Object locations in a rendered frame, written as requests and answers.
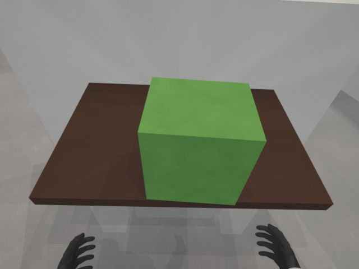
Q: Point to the left robot hand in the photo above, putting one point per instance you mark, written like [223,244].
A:
[70,258]

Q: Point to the right robot hand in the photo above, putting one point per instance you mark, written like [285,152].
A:
[283,254]

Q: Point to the carton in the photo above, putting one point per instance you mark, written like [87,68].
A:
[199,140]

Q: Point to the table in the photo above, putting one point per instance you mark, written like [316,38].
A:
[97,160]

